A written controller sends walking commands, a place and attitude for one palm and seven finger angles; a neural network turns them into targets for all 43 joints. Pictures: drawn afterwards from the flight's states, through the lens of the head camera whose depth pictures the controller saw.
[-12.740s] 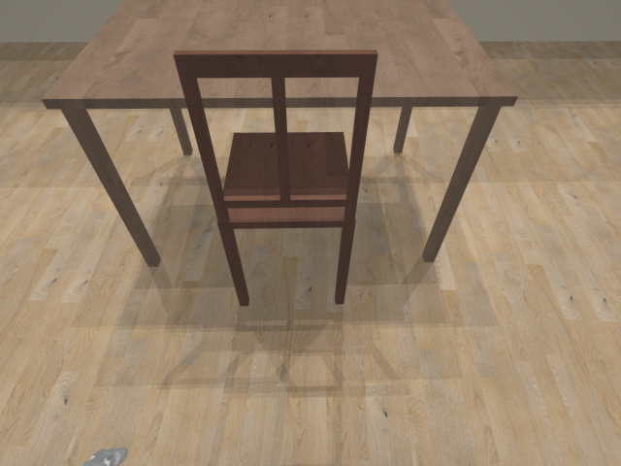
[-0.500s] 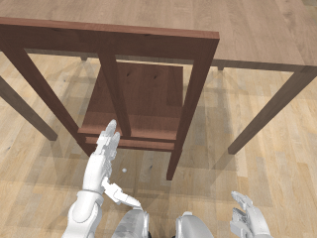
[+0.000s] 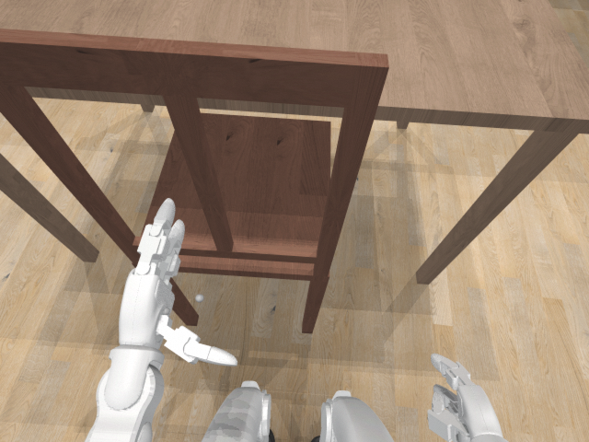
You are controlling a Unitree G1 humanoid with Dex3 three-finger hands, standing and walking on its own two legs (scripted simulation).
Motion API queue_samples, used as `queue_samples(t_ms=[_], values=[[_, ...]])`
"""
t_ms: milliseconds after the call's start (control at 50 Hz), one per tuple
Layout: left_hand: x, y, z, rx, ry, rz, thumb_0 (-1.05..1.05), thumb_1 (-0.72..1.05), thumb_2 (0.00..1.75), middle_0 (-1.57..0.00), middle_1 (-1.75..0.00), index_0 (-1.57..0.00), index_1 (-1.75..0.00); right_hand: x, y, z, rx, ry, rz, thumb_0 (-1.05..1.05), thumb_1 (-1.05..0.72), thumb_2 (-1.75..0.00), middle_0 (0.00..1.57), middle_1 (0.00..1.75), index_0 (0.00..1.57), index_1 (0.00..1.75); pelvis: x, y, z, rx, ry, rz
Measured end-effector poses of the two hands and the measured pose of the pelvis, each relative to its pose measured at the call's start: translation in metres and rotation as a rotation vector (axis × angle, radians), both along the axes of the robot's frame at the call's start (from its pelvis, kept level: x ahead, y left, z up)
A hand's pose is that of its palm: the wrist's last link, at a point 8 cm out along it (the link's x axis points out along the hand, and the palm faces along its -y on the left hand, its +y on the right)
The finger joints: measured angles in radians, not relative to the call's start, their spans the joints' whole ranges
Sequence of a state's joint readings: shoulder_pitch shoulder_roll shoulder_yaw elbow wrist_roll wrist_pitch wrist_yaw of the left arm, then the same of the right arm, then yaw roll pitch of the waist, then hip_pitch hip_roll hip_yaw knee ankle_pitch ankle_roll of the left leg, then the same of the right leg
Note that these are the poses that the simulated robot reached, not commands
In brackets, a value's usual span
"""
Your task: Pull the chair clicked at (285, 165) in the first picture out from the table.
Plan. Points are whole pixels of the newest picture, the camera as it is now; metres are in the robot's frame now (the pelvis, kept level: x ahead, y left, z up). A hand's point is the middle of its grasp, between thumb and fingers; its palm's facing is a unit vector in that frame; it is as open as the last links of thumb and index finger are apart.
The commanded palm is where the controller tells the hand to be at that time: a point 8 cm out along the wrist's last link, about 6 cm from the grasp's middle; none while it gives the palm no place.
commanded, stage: aim the fingers beside a spindle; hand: left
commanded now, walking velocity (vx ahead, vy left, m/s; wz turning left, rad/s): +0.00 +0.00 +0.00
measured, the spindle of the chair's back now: (208, 191) +0.43 +0.14 +0.06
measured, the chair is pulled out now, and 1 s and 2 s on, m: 0.00 0.00 0.00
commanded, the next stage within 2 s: none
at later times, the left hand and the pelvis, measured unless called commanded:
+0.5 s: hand (198, 304) +0.29 +0.14 +0.00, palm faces -0.05 -1.00 +0.01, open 16.9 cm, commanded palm +0.27 +0.18 +0.02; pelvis +0.00 +0.01 +0.00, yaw +0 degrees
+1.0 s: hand (203, 309) +0.27 +0.12 +0.05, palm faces -0.06 -1.00 +0.02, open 16.9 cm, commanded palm +0.27 +0.19 +0.03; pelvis +0.01 +0.02 +0.01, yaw +0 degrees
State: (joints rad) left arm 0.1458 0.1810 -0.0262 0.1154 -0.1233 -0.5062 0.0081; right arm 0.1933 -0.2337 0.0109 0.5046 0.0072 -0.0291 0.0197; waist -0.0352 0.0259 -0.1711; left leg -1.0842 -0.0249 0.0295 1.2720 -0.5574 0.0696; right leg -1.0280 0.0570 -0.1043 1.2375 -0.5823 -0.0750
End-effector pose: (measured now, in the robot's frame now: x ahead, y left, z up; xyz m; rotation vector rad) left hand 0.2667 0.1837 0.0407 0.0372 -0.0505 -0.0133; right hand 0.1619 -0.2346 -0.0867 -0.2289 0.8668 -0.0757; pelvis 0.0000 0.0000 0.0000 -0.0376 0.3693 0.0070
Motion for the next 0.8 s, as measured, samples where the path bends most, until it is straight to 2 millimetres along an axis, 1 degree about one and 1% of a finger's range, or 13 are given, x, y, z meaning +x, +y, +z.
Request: queue_samples(t_ms=[60,100,200,260,300,360,400,440,540,600,700,740,800], values=[[0.005,0.023,0.006,0.026,-0.009,0.070,-0.01,-0.49,0.30,-0.06,-0.08,-0.06,-0.08,-0.001,0.003,-0.003,0.023,0.017,0.013,0.01,-0.90,-0.90,0.20,0.30,0.20,0.30,0.000,0.001,0.001,-0.002,0.001,0.005],[0.004,0.026,-0.005,0.012,0.055,0.054,-0.01,-0.49,0.30,-0.06,-0.08,-0.06,-0.08,-0.002,0.005,-0.005,0.034,0.024,0.015,0.01,-0.90,-0.90,0.20,0.30,0.20,0.30,0.000,0.002,0.001,-0.004,0.003,0.008],[-0.009,-0.013,-0.041,-0.082,0.230,-0.116,-0.01,-0.49,0.30,-0.05,-0.08,-0.05,-0.08,-0.002,0.006,-0.001,0.015,0.012,-0.003,0.01,-0.90,-0.90,0.20,0.30,0.20,0.30,0.001,0.007,0.002,-0.012,0.008,0.013],[-0.010,-0.028,-0.033,-0.095,0.173,-0.146,-0.01,-0.49,0.30,-0.06,-0.08,-0.05,-0.08,-0.002,0.005,0.002,-0.013,-0.001,-0.010,0.01,-0.90,-0.90,0.20,0.30,0.20,0.30,0.001,0.009,0.001,-0.010,0.011,0.005],[-0.004,-0.021,-0.015,-0.061,0.073,-0.102,-0.02,-0.49,0.30,-0.06,-0.08,-0.06,-0.08,-0.002,0.006,0.002,-0.019,0.000,-0.009,0.01,-0.90,-0.90,0.20,0.30,0.20,0.30,0.001,0.009,0.001,-0.007,0.011,0.000],[0.008,0.006,0.009,0.001,-0.050,0.013,-0.02,-0.49,0.30,-0.07,-0.08,-0.06,-0.08,-0.002,0.009,-0.001,-0.002,0.015,0.005,0.01,-0.90,-0.90,0.20,0.30,0.20,0.30,0.001,0.010,0.001,-0.007,0.007,0.001],[0.014,0.022,0.009,0.025,-0.044,0.059,-0.01,-0.49,0.30,-0.07,-0.08,-0.06,-0.08,-0.003,0.012,-0.004,0.017,0.030,0.017,0.01,-0.90,-0.90,0.20,0.30,0.20,0.30,0.001,0.011,0.001,-0.009,0.008,0.004],[0.015,0.027,-0.005,0.016,0.041,0.052,-0.01,-0.49,0.30,-0.06,-0.08,-0.06,-0.08,-0.003,0.015,-0.006,0.035,0.041,0.020,0.01,-0.90,-0.90,0.20,0.30,0.20,0.30,0.000,0.012,0.001,-0.010,0.009,0.007],[-0.004,-0.007,-0.050,-0.088,0.270,-0.106,-0.01,-0.49,0.30,-0.05,-0.08,-0.05,-0.08,-0.002,0.018,-0.001,0.021,0.029,0.001,0.01,-0.90,-0.90,0.20,0.30,0.20,0.30,0.001,0.016,0.002,-0.018,0.013,0.012],[-0.010,-0.022,-0.037,-0.110,0.202,-0.136,-0.02,-0.49,0.30,-0.05,-0.08,-0.05,-0.08,0.000,0.017,0.004,-0.011,0.009,-0.009,0.01,-0.90,-0.90,0.20,0.30,0.20,0.30,0.002,0.017,0.002,-0.018,0.015,0.003],[0.004,0.009,0.016,-0.013,-0.074,0.011,-0.02,-0.49,0.30,-0.07,-0.08,-0.06,-0.08,0.001,0.019,0.002,-0.003,0.018,0.012,0.01,-0.90,-0.90,0.20,0.30,0.20,0.30,0.003,0.017,0.003,-0.016,0.009,0.005],[0.012,0.023,0.014,0.026,-0.071,0.049,-0.01,-0.49,0.30,-0.06,-0.08,-0.06,-0.08,0.001,0.021,-0.003,0.015,0.034,0.027,0.01,-0.90,-0.90,0.20,0.30,0.20,0.30,0.002,0.018,0.002,-0.017,0.010,0.009],[0.016,0.022,-0.017,-0.002,0.092,0.013,-0.01,-0.49,0.30,-0.06,-0.08,-0.05,-0.08,0.002,0.024,-0.006,0.039,0.048,0.028,0.01,-0.90,-0.90,0.20,0.30,0.20,0.30,0.000,0.018,0.001,-0.018,0.010,0.014]])
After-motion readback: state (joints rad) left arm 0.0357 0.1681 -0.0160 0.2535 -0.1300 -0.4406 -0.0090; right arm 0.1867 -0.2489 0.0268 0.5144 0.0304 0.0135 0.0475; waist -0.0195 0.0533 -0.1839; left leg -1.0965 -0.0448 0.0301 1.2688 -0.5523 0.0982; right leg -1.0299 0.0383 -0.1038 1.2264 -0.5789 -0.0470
